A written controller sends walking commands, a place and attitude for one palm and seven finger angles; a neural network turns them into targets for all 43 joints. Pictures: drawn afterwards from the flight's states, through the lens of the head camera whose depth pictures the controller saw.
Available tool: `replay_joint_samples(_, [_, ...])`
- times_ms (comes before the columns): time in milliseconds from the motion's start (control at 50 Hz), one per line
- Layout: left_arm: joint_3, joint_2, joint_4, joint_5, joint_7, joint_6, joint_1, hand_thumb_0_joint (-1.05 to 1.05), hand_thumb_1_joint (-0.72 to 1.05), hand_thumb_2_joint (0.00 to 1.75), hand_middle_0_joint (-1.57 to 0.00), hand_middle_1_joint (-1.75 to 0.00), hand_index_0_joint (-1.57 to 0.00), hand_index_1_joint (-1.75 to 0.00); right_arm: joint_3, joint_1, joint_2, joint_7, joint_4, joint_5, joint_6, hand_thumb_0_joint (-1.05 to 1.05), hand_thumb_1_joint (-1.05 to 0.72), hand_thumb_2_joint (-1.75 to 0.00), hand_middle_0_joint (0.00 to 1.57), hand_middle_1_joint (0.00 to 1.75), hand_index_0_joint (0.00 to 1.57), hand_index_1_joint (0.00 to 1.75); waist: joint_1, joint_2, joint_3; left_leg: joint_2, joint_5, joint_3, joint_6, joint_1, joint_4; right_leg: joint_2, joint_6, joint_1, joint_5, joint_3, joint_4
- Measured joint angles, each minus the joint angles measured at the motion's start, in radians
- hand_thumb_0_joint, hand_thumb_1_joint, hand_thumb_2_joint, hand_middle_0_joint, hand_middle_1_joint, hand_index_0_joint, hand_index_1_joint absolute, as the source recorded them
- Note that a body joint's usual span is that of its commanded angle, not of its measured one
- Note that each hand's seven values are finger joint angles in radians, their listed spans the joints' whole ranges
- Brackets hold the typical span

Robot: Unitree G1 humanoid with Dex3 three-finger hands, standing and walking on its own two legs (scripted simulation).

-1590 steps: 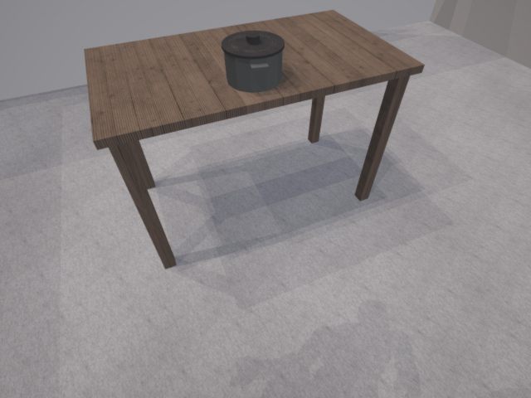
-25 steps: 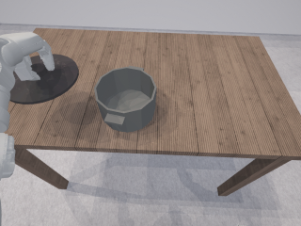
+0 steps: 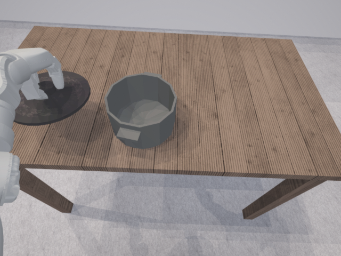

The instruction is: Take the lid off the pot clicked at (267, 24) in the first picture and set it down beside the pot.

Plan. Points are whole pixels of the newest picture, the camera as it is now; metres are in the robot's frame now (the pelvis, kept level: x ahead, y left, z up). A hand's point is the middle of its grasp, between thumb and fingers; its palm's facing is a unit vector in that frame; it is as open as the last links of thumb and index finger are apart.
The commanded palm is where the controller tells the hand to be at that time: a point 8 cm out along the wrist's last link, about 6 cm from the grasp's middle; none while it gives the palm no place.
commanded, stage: lower the lid onto the table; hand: left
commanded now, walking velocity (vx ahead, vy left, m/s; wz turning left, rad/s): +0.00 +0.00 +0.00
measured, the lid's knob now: (45, 88) +0.48 +0.30 +0.10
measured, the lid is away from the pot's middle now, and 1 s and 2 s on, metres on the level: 0.23 0.23 0.25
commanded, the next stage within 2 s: open the fingers wide in 1.68 s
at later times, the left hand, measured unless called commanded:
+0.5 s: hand (45, 94) +0.46 +0.29 +0.10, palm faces -0.46 -0.06 -0.89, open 6.8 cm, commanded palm +0.48 +0.29 +0.16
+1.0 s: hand (46, 105) +0.45 +0.30 +0.07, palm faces -0.49 -0.08 -0.87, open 6.8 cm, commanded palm +0.48 +0.30 +0.13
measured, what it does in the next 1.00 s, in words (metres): stands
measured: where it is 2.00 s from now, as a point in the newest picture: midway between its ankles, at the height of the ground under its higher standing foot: outside the picture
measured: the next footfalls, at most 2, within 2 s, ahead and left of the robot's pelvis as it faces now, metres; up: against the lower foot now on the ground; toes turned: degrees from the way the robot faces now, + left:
none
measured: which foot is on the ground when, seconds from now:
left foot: down 0.00-1.00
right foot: down 0.00-1.00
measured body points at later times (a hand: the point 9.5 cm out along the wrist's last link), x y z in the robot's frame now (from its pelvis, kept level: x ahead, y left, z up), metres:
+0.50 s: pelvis +0.01 +0.00 +0.00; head +0.09 +0.01 +0.44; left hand +0.48 +0.29 +0.15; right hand +0.06 -0.28 -0.12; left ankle +0.01 +0.06 -0.74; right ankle -0.02 -0.15 -0.74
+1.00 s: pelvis +0.00 +0.00 -0.01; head +0.08 +0.01 +0.43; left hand +0.47 +0.30 +0.12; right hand +0.03 -0.29 -0.12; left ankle +0.01 +0.06 -0.74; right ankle -0.02 -0.15 -0.74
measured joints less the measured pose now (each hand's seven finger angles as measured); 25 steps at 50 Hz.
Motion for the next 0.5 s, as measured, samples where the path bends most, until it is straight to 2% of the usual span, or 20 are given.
replay_joint_samples(80, [0.018, 0.008, -0.018, 0.02, 0.01, -0.014, 0.021, 0.04, 0.31, 0.71, -0.7, -0.91, -0.75, -0.94, -0.002, 0.006, 0.0, -0.004, -0.004, -0.005, -0.004, 0.0, -0.9, -0.9, 0.2, 0.3, 0.2, 0.3, -0.006, 0.002, 0.002, 0.002, -0.004, 0.004, 0.001, -0.009, 0.004, 0.001, -0.001, -0.01, -0.001, 0.005, 0.003])
replay_joint_samples(220, [0.062, 0.015, 0.004, 0.002, 0.025, -0.036, 0.045, 0.04, 0.32, 0.71, -0.69, -0.91, -0.75, -0.94, -0.003, 0.019, 0.001, -0.001, -0.002, -0.006, 0.004, 0.0, -0.9, -0.9, 0.2, 0.3, 0.2, 0.3, -0.013, 0.004, -0.012, 0.003, -0.015, 0.011, 0.003, -0.018, 0.012, 0.001, 0.004, -0.021, -0.009, 0.013, 0.01])
replay_joint_samples(320, [0.042, 0.012, -0.007, 0.024, 0.029, -0.03, 0.054, 0.04, 0.32, 0.71, -0.69, -0.91, -0.75, -0.94, -0.01, 0.025, 0.002, 0.002, -0.004, -0.008, 0.013, 0.0, -0.9, -0.9, 0.2, 0.3, 0.2, 0.3, -0.01, 0.008, -0.01, 0.003, -0.019, 0.009, 0.002, -0.032, 0.02, 0.002, -0.003, -0.035, -0.014, 0.011, 0.018])
replay_joint_samples(420, [0.059, 0.007, -0.021, 0.008, 0.035, -0.05, 0.084, 0.04, 0.32, 0.71, -0.69, -0.91, -0.75, -0.94, -0.01, 0.022, 0.005, -0.001, -0.003, -0.01, 0.019, 0.0, -0.9, -0.9, 0.2, 0.3, 0.2, 0.3, -0.009, 0.009, -0.014, 0.003, -0.022, 0.011, 0.003, -0.039, 0.025, 0.002, 0.005, -0.042, -0.017, 0.013, 0.024])
replay_joint_samples(500, [0.057, -0.001, -0.008, 0.011, 0.044, -0.057, 0.084, 0.04, 0.32, 0.71, -0.69, -0.91, -0.75, -0.94, -0.008, 0.018, 0.007, -0.003, -0.003, -0.009, 0.019, 0.0, -0.9, -0.9, 0.2, 0.3, 0.2, 0.3, -0.009, 0.006, -0.019, 0.004, -0.025, 0.01, 0.001, -0.044, 0.031, 0.003, 0.002, -0.048, -0.021, 0.012, 0.032])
